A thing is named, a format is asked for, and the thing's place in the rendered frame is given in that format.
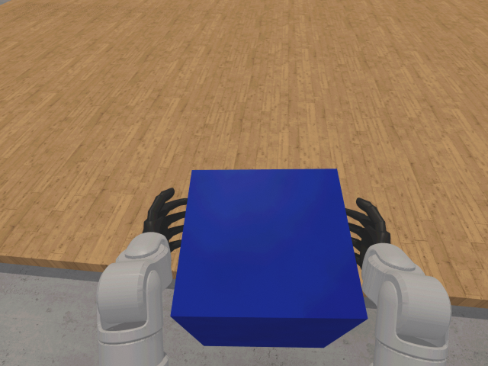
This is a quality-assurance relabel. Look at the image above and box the robot left forearm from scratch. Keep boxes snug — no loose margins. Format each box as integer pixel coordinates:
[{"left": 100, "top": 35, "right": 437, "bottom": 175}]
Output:
[{"left": 96, "top": 232, "right": 172, "bottom": 366}]

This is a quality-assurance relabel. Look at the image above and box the carton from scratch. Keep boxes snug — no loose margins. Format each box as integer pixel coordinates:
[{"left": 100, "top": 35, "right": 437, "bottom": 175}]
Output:
[{"left": 170, "top": 169, "right": 368, "bottom": 348}]

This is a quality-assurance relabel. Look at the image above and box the left robot hand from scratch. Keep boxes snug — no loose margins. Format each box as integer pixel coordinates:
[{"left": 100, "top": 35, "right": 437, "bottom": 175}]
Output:
[{"left": 143, "top": 188, "right": 188, "bottom": 252}]

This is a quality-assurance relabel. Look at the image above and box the right robot hand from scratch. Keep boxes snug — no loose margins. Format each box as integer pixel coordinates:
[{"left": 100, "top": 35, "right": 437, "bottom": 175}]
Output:
[{"left": 345, "top": 197, "right": 390, "bottom": 269}]

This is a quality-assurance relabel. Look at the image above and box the robot right forearm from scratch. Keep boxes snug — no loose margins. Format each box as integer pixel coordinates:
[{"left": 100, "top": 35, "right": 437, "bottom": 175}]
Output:
[{"left": 361, "top": 243, "right": 451, "bottom": 366}]

